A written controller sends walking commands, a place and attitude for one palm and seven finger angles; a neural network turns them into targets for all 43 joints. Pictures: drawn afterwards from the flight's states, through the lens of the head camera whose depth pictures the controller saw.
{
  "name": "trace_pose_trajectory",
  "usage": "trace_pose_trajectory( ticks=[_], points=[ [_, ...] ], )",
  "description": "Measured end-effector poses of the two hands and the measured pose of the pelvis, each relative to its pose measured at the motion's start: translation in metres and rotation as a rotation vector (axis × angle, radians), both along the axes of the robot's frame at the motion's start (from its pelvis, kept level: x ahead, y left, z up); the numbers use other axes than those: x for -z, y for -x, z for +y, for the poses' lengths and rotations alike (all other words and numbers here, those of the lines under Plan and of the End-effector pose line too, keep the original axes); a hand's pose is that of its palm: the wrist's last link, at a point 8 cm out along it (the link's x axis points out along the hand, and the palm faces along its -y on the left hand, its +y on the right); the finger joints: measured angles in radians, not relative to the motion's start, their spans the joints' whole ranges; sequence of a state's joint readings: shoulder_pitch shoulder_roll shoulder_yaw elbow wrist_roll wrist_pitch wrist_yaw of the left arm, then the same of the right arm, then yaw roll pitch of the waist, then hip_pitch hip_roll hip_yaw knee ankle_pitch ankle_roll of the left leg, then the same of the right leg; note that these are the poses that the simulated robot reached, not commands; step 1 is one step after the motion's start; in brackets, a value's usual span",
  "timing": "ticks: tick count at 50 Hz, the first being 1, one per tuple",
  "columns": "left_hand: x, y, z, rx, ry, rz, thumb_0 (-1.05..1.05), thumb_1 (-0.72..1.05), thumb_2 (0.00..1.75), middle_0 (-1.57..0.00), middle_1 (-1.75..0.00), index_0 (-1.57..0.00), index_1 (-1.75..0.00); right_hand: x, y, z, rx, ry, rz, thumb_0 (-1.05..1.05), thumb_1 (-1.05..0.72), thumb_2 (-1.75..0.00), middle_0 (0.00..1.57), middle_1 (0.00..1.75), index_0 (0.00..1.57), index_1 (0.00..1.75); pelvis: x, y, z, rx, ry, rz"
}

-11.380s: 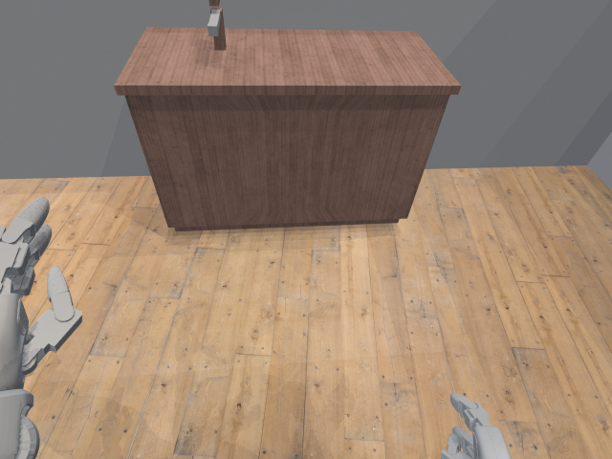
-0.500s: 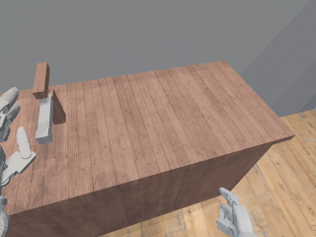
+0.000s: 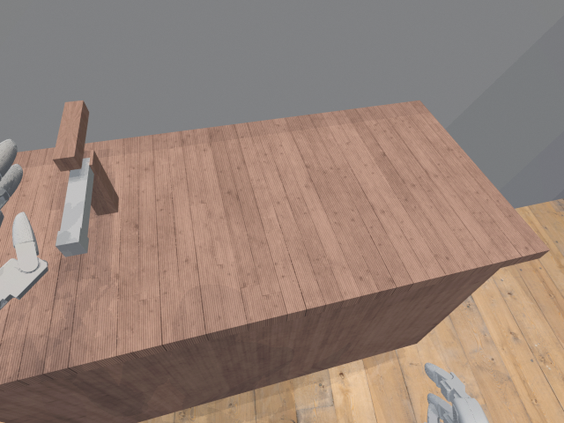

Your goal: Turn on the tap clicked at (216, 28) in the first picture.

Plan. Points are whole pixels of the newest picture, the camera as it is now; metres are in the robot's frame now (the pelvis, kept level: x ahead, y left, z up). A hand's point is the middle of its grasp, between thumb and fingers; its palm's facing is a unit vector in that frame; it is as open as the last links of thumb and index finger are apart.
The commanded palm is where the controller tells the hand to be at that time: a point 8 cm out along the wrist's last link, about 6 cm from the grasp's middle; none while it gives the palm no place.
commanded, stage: come to a stop and stand still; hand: left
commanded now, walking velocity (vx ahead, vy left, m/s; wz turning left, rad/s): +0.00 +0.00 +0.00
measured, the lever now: (72, 242) +0.32 +0.31 +0.07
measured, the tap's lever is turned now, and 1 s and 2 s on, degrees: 0 0 0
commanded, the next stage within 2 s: look again from close up in 0.62 s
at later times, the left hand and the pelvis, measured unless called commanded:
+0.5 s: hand out of the picture +0.19 +0.29 +0.17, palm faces +0.40 -0.86 -0.32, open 7.4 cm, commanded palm +0.13 +0.31 +0.18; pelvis -0.02 +0.02 +0.00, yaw +2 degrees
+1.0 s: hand out of the picture +0.18 +0.28 +0.17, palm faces +0.35 -0.87 -0.34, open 7.4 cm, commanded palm +0.12 +0.31 +0.18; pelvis -0.03 +0.02 +0.00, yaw +3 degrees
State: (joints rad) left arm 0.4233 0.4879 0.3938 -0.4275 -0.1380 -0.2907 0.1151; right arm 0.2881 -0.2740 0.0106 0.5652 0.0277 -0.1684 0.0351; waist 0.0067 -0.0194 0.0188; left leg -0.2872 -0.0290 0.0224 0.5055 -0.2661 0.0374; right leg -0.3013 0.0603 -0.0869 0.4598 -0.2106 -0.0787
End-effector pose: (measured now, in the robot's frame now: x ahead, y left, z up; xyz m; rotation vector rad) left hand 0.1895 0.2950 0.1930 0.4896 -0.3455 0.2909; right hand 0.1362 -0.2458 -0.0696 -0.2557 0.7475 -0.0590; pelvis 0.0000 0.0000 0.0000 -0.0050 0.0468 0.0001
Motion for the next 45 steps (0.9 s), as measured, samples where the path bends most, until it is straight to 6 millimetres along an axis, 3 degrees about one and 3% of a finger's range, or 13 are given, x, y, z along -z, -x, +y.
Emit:
trace_pose_trajectory(
  ticks=[3,6,14,19,27,36,45],
  points=[
    [0.025,0.010,0.005,-0.027,0.042,0.089,0.01,0.89,0.89,-0.21,-0.30,-0.21,-0.30,0.003,0.001,-0.003,-0.017,0.029,0.042,0.01,-0.90,-0.90,0.20,0.30,0.20,0.30,0.001,-0.002,0.001,-0.016,-0.003,-0.003],
    [0.034,0.016,0.014,-0.070,0.066,0.089,0.01,0.89,0.89,-0.22,-0.30,-0.22,-0.30,0.004,-0.004,0.000,-0.054,0.051,0.064,0.01,-0.91,-0.90,0.20,0.30,0.20,0.30,0.002,-0.001,0.001,-0.031,-0.002,-0.009],
    [0.010,0.023,0.020,-0.068,0.086,-0.071,0.02,0.89,0.89,-0.21,-0.30,-0.22,-0.30,-0.007,-0.034,0.030,-0.110,0.008,-0.045,0.01,-0.91,-0.90,0.20,0.30,0.20,0.30,0.003,0.008,0.011,-0.035,-0.003,-0.026],
    [0.005,0.027,0.023,-0.043,0.078,-0.074,0.02,0.89,0.89,-0.21,-0.30,-0.21,-0.30,-0.015,-0.041,0.051,-0.106,-0.042,-0.113,0.01,-0.91,-0.90,0.20,0.30,0.20,0.30,0.001,0.014,0.017,-0.030,-0.006,-0.027],
    [0.015,0.040,0.032,-0.056,0.097,-0.001,0.01,0.89,0.89,-0.21,-0.30,-0.21,-0.30,-0.011,-0.026,0.063,-0.098,-0.064,-0.092,0.01,-0.90,-0.90,0.21,0.30,0.20,0.30,0.000,0.021,0.024,-0.034,-0.007,-0.030],
    [0.018,0.044,0.033,-0.046,0.108,0.017,0.02,0.89,0.89,-0.21,-0.30,-0.21,-0.30,-0.006,-0.005,0.054,-0.067,-0.039,-0.040,0.01,-0.90,-0.90,0.21,0.30,0.20,0.30,-0.001,0.025,0.026,-0.043,-0.005,-0.036],
    [0.016,0.044,0.027,-0.009,0.095,0.030,0.02,0.89,0.89,-0.21,-0.30,-0.21,-0.30,-0.012,-0.001,0.045,-0.031,-0.031,-0.071,0.01,-0.90,-0.90,0.20,0.30,0.20,0.30,-0.002,0.027,0.025,-0.042,-0.003,-0.041]
  ],
)
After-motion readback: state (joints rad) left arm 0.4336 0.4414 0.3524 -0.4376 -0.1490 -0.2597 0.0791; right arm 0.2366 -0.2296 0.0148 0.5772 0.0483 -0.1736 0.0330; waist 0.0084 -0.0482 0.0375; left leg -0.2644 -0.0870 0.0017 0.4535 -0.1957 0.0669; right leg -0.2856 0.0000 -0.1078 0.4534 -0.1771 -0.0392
